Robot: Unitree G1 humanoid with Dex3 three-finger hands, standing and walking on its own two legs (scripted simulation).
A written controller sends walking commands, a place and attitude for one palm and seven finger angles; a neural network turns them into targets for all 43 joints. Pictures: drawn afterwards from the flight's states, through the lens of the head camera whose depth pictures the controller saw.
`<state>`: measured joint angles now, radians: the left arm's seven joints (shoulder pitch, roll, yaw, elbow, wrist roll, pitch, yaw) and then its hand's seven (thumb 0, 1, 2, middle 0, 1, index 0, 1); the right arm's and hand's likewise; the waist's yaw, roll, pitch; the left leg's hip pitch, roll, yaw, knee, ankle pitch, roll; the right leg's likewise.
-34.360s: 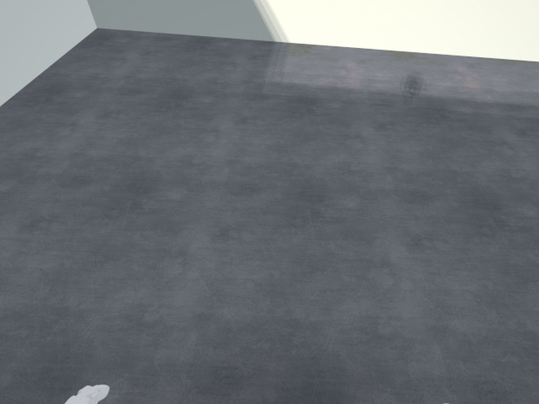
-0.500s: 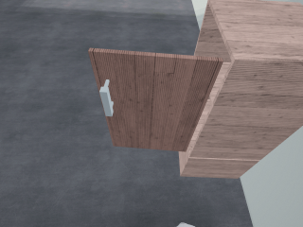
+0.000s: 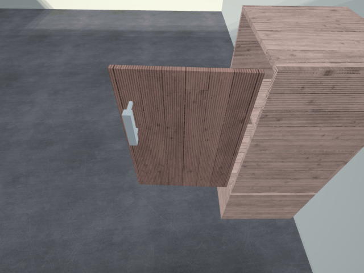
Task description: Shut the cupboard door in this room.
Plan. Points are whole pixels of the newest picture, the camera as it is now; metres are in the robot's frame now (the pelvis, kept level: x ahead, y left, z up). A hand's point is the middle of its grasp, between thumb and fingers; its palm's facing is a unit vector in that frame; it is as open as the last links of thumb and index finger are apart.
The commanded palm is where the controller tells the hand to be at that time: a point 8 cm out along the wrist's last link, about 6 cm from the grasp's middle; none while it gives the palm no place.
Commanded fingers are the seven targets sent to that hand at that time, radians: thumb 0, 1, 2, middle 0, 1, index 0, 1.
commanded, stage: come to a stop and stand still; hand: left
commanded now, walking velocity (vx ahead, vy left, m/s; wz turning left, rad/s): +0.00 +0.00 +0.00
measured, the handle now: (132, 123) +0.52 +0.18 +0.00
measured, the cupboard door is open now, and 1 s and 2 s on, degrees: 88 88 88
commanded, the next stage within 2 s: look again from close up in 0.34 s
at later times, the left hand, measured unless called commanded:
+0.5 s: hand out of the picture -0.02 +0.20 -0.15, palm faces +0.01 -0.97 -0.24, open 7.4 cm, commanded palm none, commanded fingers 0.00 0.90 0.90 -0.20 -0.30 -0.20 -0.30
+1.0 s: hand out of the picture +0.05 +0.17 -0.15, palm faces +0.01 -0.97 -0.23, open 7.3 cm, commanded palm none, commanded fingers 0.00 0.90 0.90 -0.20 -0.30 -0.20 -0.30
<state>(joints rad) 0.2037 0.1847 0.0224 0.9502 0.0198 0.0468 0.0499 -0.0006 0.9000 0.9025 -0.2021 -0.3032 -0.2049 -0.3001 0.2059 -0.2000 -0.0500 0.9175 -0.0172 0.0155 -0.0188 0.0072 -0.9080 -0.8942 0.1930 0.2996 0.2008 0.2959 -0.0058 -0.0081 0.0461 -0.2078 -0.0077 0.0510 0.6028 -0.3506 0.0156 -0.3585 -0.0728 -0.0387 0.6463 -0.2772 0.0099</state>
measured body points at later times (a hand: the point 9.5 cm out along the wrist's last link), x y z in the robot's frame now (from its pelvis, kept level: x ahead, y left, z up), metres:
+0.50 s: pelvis -0.02 +0.02 +0.01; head -0.02 -0.01 +0.46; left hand -0.02 +0.25 -0.13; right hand -0.02 -0.22 -0.15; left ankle -0.02 +0.11 -0.72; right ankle +0.06 -0.12 -0.72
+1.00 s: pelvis +0.02 -0.01 +0.02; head +0.04 -0.02 +0.46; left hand +0.05 +0.23 -0.13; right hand +0.04 -0.23 -0.15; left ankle -0.02 +0.11 -0.72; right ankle +0.06 -0.12 -0.72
